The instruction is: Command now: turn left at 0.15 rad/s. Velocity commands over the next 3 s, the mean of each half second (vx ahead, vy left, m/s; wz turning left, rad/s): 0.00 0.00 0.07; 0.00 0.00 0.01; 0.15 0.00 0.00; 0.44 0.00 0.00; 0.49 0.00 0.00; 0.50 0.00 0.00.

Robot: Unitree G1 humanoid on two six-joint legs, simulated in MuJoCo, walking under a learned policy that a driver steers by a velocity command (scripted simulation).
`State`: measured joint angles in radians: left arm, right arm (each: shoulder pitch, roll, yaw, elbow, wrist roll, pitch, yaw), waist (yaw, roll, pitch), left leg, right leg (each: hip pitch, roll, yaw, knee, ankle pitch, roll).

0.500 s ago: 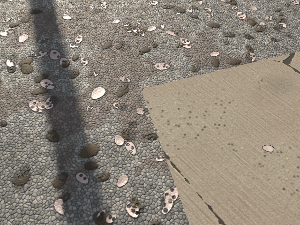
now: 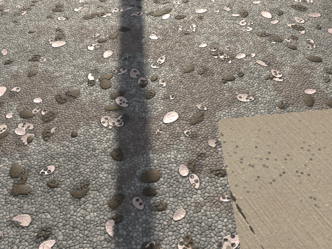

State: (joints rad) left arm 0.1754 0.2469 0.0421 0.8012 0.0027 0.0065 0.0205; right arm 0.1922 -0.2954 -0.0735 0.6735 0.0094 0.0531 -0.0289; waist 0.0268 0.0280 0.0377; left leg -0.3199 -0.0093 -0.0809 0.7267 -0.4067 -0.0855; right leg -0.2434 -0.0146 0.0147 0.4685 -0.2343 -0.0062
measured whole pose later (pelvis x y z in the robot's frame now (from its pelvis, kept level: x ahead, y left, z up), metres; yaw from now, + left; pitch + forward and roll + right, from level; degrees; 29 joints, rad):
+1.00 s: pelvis +0.00 +0.03 +0.00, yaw +0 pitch -2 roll +0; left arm 0.20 0.23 0.03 1.10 0.00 0.01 0.05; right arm 0.24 -0.23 -0.02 0.99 0.00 0.00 -0.03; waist 0.02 0.00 0.04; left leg -0.16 -0.02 -0.05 0.48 -0.29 0.00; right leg -0.20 -0.04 0.02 0.48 -0.24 0.04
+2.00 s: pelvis +0.32 +0.05 -0.01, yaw +0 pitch +1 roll +1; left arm 0.35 0.24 0.04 1.00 -0.03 -0.10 0.01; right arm 0.12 -0.25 -0.05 0.93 0.01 -0.10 0.04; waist 0.01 -0.02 0.05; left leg -0.34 -0.05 0.07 0.48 -0.14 0.07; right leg -0.34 -0.04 0.05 1.22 -0.36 -0.05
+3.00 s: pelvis +0.90 +0.03 -0.02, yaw +0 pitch +2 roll -1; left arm 0.39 0.26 0.06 1.02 -0.01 -0.05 0.01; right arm 0.01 -0.24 -0.05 0.87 0.01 -0.10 0.04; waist 0.05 0.00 0.03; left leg -0.50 0.01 0.05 0.55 -0.09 0.06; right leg -0.01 -0.01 -0.03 0.59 -0.49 -0.01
